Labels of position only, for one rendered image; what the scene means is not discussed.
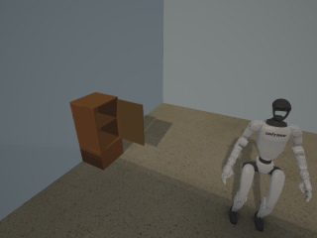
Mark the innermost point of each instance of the right robot foot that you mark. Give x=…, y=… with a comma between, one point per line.
x=233, y=216

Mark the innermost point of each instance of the robot right hand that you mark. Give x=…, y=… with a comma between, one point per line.
x=226, y=171

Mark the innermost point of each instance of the cupboard door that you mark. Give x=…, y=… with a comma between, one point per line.
x=131, y=118

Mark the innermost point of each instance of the robot left hand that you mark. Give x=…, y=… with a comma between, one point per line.
x=307, y=184

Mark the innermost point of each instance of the robot right forearm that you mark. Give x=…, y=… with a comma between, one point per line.
x=235, y=153

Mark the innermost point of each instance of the left robot thigh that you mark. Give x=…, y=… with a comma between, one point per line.
x=275, y=187

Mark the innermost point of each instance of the robot left forearm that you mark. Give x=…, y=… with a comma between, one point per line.
x=302, y=166

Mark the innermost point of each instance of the left robot upper arm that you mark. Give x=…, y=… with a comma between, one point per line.
x=296, y=136

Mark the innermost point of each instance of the right robot upper arm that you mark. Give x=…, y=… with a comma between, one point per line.
x=253, y=127

